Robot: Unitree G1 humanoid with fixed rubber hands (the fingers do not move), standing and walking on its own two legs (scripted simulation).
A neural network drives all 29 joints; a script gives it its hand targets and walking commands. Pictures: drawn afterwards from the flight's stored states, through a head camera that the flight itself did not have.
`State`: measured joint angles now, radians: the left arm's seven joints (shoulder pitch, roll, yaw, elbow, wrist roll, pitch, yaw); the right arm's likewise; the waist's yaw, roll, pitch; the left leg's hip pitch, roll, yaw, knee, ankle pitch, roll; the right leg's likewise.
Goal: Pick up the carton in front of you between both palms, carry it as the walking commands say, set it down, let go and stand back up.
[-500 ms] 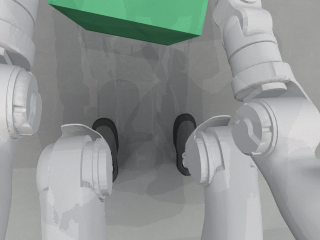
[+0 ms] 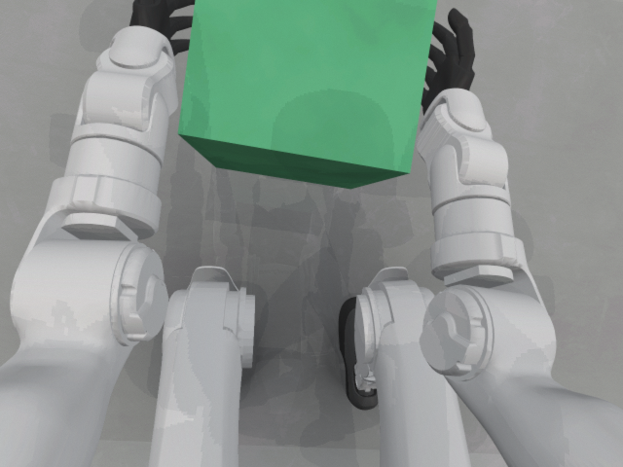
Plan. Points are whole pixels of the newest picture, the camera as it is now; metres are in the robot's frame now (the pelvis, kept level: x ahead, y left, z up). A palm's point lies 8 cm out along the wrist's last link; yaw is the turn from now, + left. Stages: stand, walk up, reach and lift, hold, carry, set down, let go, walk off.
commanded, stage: reach and lift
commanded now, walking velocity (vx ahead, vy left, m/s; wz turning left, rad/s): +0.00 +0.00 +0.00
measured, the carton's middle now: (301, 87) +0.54 +0.02 -0.16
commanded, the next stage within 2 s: none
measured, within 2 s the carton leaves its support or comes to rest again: neither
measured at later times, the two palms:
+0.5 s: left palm out of the picture +0.50 +0.17 +0.06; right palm (558, 63) +0.49 -0.13 +0.07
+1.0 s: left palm out of the picture +0.44 +0.16 +0.22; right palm out of the picture +0.44 -0.14 +0.23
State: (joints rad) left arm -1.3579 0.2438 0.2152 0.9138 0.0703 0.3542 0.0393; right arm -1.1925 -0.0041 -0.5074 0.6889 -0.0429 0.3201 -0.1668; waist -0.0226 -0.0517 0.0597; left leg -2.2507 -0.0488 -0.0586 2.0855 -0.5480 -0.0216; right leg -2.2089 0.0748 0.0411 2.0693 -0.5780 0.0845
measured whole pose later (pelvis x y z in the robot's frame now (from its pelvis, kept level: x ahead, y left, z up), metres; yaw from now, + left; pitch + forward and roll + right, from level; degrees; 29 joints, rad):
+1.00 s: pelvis +0.05 +0.00 +0.25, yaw +2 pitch +29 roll -1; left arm -0.68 -0.08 0.39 0.60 0.26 0.41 0.00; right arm -0.64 0.15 -0.47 0.54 -0.25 0.39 -0.03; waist -0.01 -0.01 -0.22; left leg -1.31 -0.03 -0.05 1.22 -0.42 -0.01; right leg -1.29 0.04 0.07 1.22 -0.45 0.04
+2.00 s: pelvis +0.08 -0.01 +0.37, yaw +3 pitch -5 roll +0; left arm -0.34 -0.17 0.32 0.36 0.32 0.62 -0.03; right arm -0.36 0.18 -0.34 0.38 -0.32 0.60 0.02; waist 0.00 0.00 0.04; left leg -0.18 -0.01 -0.07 0.46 -0.20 -0.01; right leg -0.16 0.02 0.07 0.45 -0.22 0.01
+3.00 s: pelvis +0.08 -0.01 +0.38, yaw +3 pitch -8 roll +0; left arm -0.28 -0.16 0.23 0.22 0.28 0.77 -0.02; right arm -0.30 0.16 -0.25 0.24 -0.28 0.75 0.02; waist 0.00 0.00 0.05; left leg -0.06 -0.01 -0.07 0.38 -0.18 -0.01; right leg -0.04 0.01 0.07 0.38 -0.20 0.01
